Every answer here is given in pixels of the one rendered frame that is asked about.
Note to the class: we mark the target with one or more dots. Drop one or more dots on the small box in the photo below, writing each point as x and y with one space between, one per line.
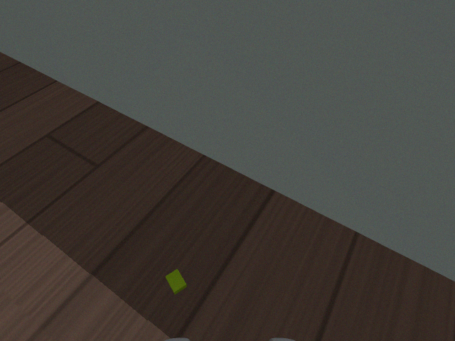
176 281

